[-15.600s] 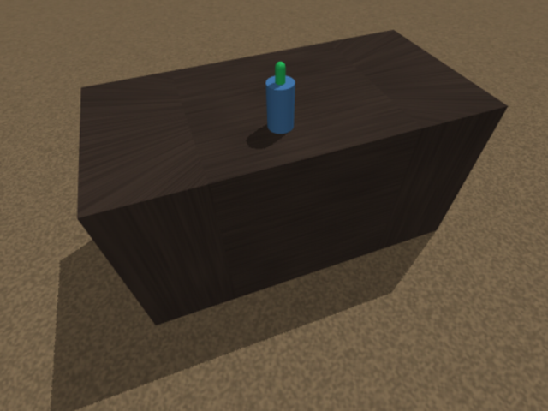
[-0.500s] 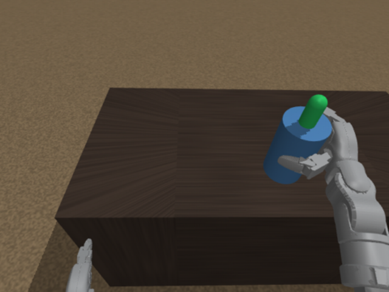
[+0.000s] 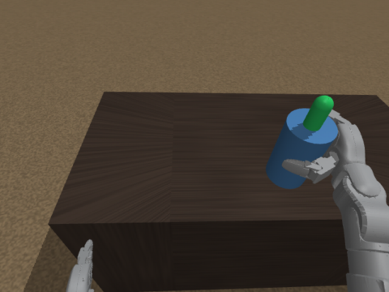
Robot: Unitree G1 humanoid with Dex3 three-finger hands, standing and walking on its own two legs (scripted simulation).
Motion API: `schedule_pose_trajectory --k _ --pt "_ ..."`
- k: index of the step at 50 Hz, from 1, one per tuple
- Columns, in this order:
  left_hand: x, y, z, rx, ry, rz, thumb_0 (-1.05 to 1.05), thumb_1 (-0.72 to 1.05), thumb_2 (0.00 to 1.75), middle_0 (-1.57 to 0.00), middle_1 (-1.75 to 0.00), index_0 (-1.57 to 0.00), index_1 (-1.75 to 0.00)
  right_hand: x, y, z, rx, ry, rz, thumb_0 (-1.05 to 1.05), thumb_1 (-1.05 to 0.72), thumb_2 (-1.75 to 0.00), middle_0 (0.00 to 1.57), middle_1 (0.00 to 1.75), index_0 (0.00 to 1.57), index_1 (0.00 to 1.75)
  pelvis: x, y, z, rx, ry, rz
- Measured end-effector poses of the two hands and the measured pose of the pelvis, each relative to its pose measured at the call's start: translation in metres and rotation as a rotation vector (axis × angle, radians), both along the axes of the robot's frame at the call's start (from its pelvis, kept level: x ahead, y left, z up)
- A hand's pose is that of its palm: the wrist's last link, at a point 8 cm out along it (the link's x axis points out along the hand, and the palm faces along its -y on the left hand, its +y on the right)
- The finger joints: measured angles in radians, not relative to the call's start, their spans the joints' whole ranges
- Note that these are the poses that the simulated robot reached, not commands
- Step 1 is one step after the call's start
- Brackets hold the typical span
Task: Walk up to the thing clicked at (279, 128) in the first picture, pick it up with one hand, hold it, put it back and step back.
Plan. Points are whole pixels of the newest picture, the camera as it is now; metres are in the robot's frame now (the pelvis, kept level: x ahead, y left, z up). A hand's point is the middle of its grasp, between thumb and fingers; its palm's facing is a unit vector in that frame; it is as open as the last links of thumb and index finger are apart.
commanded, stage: hold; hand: right
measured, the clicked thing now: (302, 141) +0.33 -0.15 +0.20
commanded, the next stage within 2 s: none
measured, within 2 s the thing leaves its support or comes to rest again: neither
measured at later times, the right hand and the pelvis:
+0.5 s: hand (308, 143) +0.33 -0.16 +0.19, palm faces +0.07 +1.00 -0.05, open 11.2 cm; pelvis +0.00 +0.00 +0.00, yaw +0 degrees
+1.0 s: hand (310, 150) +0.32 -0.17 +0.19, palm faces +0.09 +1.00 -0.05, open 11.2 cm; pelvis +0.00 +0.00 +0.00, yaw +0 degrees
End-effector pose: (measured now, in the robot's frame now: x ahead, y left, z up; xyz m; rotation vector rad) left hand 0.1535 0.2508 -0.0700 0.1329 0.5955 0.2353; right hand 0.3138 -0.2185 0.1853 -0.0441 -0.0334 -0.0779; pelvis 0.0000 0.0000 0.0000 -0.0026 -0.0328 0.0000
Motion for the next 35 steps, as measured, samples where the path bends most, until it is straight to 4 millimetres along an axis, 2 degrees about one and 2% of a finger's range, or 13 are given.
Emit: schedule_pose_trajectory --k 13,35 --pt "0.005 0.005 -0.001 0.0 -0.006 -0.005 -0.02 -0.54 0.06 -0.05 -0.04 -0.04 -0.04 -0.008 -0.001 0.012 -0.008 -0.017 0.005 -0.03 0.61 -0.96 0.69 1.08 0.74 1.11 0.002 0.003 0.0 -0.001 -0.003 -0.008" --pt "0.0 0.009 -0.002 0.006 -0.012 -0.001 -0.02 -0.54 0.06 -0.05 -0.04 -0.04 -0.04 -0.011 0.002 0.01 -0.001 0.001 0.005 -0.03 0.61 -0.96 0.68 1.08 0.73 1.11 -0.001 0.004 0.0 -0.003 -0.003 -0.007"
